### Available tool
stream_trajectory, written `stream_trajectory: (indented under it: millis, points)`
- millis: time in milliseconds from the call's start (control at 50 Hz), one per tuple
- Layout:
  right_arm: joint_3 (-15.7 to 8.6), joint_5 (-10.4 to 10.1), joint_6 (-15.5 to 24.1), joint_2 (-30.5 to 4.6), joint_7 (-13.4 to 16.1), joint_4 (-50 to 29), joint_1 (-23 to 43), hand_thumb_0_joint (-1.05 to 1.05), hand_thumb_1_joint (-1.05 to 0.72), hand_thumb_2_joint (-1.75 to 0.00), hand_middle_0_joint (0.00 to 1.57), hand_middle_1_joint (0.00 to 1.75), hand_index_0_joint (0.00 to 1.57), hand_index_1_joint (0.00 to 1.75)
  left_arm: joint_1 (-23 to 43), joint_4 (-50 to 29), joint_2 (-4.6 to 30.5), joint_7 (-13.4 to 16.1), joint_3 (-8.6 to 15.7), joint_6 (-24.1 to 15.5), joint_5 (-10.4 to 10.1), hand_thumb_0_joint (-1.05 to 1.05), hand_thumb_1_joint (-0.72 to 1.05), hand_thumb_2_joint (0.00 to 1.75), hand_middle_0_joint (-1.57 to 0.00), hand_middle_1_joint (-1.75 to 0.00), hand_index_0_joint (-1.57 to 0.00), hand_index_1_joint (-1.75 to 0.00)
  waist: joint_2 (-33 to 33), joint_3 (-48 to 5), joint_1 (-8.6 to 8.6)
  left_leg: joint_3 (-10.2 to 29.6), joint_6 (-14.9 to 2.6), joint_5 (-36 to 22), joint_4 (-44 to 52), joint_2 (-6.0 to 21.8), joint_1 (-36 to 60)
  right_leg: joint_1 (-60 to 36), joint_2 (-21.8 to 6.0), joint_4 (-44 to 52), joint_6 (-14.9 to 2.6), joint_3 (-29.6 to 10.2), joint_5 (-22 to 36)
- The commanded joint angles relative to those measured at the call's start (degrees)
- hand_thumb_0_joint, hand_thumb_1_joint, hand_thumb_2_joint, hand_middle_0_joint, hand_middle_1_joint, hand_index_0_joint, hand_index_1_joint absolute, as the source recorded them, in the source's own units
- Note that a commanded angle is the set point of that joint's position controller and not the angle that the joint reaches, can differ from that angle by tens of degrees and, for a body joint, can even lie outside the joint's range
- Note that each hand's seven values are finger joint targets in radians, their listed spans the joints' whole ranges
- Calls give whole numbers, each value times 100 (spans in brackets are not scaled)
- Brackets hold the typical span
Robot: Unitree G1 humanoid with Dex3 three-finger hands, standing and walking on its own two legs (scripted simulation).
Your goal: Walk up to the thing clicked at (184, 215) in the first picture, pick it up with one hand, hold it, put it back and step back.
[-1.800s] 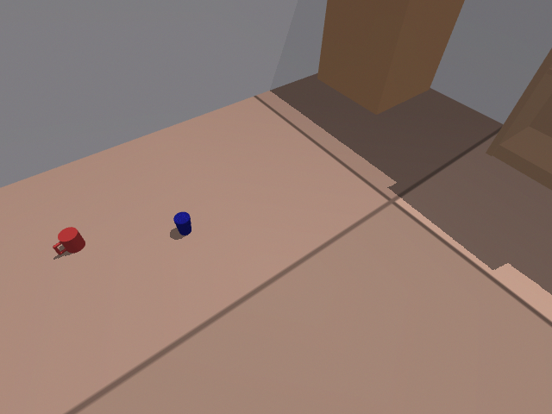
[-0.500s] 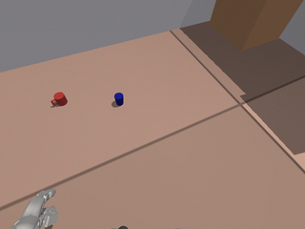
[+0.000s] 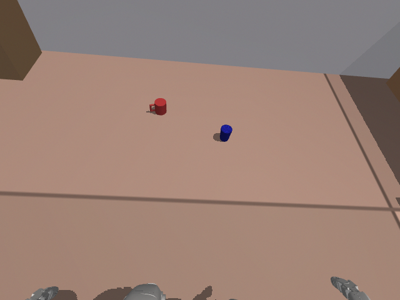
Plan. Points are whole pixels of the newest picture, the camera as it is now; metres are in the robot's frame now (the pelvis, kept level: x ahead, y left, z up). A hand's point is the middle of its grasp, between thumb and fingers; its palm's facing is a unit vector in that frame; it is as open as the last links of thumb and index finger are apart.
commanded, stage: walk up
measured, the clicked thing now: (225, 133) +1.08 -0.16 -0.70
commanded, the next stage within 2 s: stand in 1.90 s
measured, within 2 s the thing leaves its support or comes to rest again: neither
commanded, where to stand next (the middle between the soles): +0.06 +0.03 m, yaw +37 degrees
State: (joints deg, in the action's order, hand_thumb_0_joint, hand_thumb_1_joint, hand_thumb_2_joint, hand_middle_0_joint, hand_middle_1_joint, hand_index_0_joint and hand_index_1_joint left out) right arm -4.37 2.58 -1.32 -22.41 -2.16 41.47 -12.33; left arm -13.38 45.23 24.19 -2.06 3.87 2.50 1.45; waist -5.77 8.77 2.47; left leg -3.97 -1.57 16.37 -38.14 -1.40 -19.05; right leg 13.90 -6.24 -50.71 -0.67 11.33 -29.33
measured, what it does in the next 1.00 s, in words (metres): steps on the spot, turning left: right foot, then left foot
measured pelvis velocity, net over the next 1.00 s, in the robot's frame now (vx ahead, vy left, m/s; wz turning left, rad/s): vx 0.02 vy -0.01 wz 0.59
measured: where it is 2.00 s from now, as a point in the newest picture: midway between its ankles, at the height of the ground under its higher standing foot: outside the picture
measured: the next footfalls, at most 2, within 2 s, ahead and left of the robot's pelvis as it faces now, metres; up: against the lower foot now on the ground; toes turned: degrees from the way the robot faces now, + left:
right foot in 0.28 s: +0.11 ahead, -0.15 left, +0.00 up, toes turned +10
left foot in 0.68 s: -0.01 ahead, +0.14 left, +0.00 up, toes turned +27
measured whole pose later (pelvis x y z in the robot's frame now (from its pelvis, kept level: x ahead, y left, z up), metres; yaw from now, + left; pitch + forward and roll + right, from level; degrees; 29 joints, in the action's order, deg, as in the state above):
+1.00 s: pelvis +0.02 -0.01 +0.00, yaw +34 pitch -1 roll +0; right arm -1.8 0.4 0.8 -24.2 0.6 45.4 -16.9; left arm -16.1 47.5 23.2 -0.6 2.8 -0.5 0.6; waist -1.4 5.5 0.2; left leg 6.8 1.1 21.8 -44.0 -1.6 -20.7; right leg 22.3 -3.4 -43.0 -1.2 2.4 -20.1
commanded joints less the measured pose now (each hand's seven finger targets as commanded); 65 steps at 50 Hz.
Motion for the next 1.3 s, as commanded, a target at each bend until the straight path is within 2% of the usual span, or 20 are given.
stream_trajectory:
  millis: [0, 60, 240, 260, 280, 320, 420, 520, 640, 660, 700, 720, 820, 960, 1000, 1040, 1100, 1220, 1260, 1280]
  points:
    - [-596, -191, 140, -1856, 249, -556, -386, 0, -90, -90, 20, 30, 20, 30, 225, -897, 1272, 63, 262, -270, -23, 0, 90, 90, -20, -30, -20, -30, 1455, -1132, -426, 3871, -1775, -384, 2139, 2128, 1197, 1640, 115, -1576, 85, -1383, -778]
    - [-385, -187, 158, -1449, 288, -718, -191, 0, -90, -90, 20, 30, 20, 30, -204, -590, 1138, 14, 304, -261, -56, 0, 90, 90, -20, -30, -20, -30, 1372, -912, -282, 2166, -1070, -294, 1649, 1165, 910, 1540, 80, -738, 27, -1262, 17]
    - [-433, 50, -66, -1409, 39, -1232, 317, 0, -90, -90, 20, 30, 20, 30, -1259, -323, 991, 367, 392, -469, -136, 0, 90, 90, -20, -30, -20, -30, 1399, -1114, 142, 2093, -794, -1579, 339, 394, -862, -610, 686, 1778, -19, -679, 1552]
    - [-341, -7, -97, -1068, 45, -1302, 385, 0, -90, -90, 20, 30, 20, 30, -1481, -309, 1357, 414, 495, -522, -39, 0, 90, 90, -20, -30, -20, -30, 451, -1095, 367, 1843, -452, -636, -490, -101, -1435, -942, 103, 2668, -178, -1495, 1249]
    - [-251, -50, -98, -700, 51, -1345, 221, 0, -90, -90, 20, 30, 20, 30, -1329, -450, 2053, 456, 653, -565, 96, 0, 90, 90, -20, -30, -20, -30, -1172, -893, 315, 1280, -17, 1389, -1785, -917, -2353, -1042, -1652, 3437, -538, -3637, 1360]
    - [-460, 46, -224, -1375, 116, -1014, -461, 0, -90, -90, 20, 30, 20, 30, -94, -796, 2218, 484, 661, -530, 85, 0, 90, 90, -20, -30, -20, -30, -433, -755, -236, 1530, 140, 1518, -3251, -104, -1934, 108, -2770, 3796, -1605, -4571, 685]
    - [-499, -32, -170, -1278, -145, -635, -631, 0, -90, -90, 20, 30, 20, 30, -233, -592, 1559, 483, 540, -627, 54, 0, 90, 90, -20, -30, -20, -30, -341, -604, -225, 1181, 310, 275, -3290, -2, -1682, -96, -1061, 3002, -797, -1637, 1175]
    - [-348, -143, -37, -1101, -147, -555, -130, 0, -90, -90, 20, 30, 20, 30, -546, -674, 1644, 321, 599, -628, 144, 0, 90, 90, -20, -30, -20, -30, -991, -602, 189, 532, 381, 658, -1375, 196, -1483, -754, -1095, 2800, -961, -1152, 1212]
    - [-406, -173, 178, -1296, 42, 85, -817, 0, -90, -90, 20, 30, 20, 30, -268, -772, 1597, 158, 465, -415, 55, 0, 90, 90, -20, -30, -20, -30, -89, -991, -200, -86, 171, 348, 516, -146, 850, 689, -1260, 1466, -731, -622, 478]
    - [-465, -148, 230, -1453, 115, 216, -1114, 0, -90, -90, 20, 30, 20, 30, -464, -744, 1279, 160, 355, -363, 38, 0, 90, 90, -20, -30, -20, -30, 708, -1201, -366, 330, 39, 579, 950, -108, 1366, 1052, -1030, 419, -495, -440, 62]
    - [-588, -30, 267, -2396, 206, -90, -923, 0, -90, -90, 20, 30, 20, 30, -317, -872, 989, 176, 231, -299, -53, 0, 90, 90, -20, -30, -20, -30, 2223, -771, -482, 4532, -1127, 2611, 2449, 1902, 769, 2740, 110, -1259, 69, -658, -563]
    - [-609, -108, 247, -2568, 202, 25, -848, 0, -90, -90, 20, 30, 20, 30, 138, -805, 1484, 239, 354, -337, -18, 0, 90, 90, -20, -30, -20, -30, 2036, -266, -617, 4919, -1564, 3134, 2693, 2133, -63, 2445, -75, -1423, -32, -1194, -667]
    - [-236, -200, 426, -1582, 340, 32, -463, 0, -90, -90, 20, 30, 20, 30, -698, -211, 1187, 202, 314, -417, -99, 0, 90, 90, -20, -30, -20, -30, 1735, -593, -135, 2392, -1080, -1587, 1083, 1148, 320, 1627, -93, -515, -77, -1146, 314]
    - [-131, -284, 305, -1378, 377, -50, -178, 0, -90, -90, 20, 30, 20, 30, -709, 7, 947, 258, 278, -494, -88, 0, 90, 90, -20, -30, -20, -30, 1465, -1154, 53, 1696, -706, -2511, -298, 666, -184, -195, 500, 1856, -237, -686, 1685]
    - [-12, -399, 279, -937, 393, -151, -255, 0, -90, -90, 20, 30, 20, 30, -734, -35, 1546, 307, 389, -575, 32, 0, 90, 90, -20, -30, -20, -30, 95, -1359, 66, 1219, -191, -1164, -1583, -77, -923, -775, -811, 2327, -710, -2413, 2693]
    - [-127, -289, 212, -1219, 504, 69, -491, 0, -90, -90, 20, 30, 20, 30, 99, -225, 1904, 258, 440, -538, 2, 0, 90, 90, -20, -30, -20, -30, -744, -981, -148, 957, -13, 2106, -2552, -8, -951, 166, -2350, 2976, -1852, -4127, 2167]
    - [-185, -278, 264, -1311, 371, 289, -297, 0, -90, -90, 20, 30, 20, 30, 130, -118, 1398, 254, 286, -516, 27, 0, 90, 90, -20, -30, -20, -30, -195, -435, -168, 742, -67, 1611, -1917, 47, -811, 476, -1235, 2644, -1180, -2364, 1892]
    - [-117, -227, 351, -975, 273, 711, -717, 0, -90, -90, 20, 30, 20, 30, 420, -27, 1317, 175, 211, -388, -17, 0, 90, 90, -20, -30, -20, -30, -663, -949, -351, 62, 43, 222, 575, -150, 474, 550, -796, 1884, -823, -1540, 1466]
    - [-178, -100, 464, -1251, 351, 777, -597, 0, -90, -90, 20, 30, 20, 30, 158, 17, 756, 166, 24, -326, -110, 0, 90, 90, -20, -30, -20, -30, 399, -1189, -290, 1451, -159, 77, 1415, 449, 1187, 1130, -464, 578, -375, -1215, 1512]
    - [-191, -41, 523, -1558, 387, 596, -199, 0, -90, -90, 20, 30, 20, 30, 62, -23, 393, 165, -83, -308, -184, 0, 90, 90, -20, -30, -20, -30, 1330, -1104, -115, 3282, -568, -314, 1752, 1611, 1236, 1822, 177, 112, -19, -981, 344]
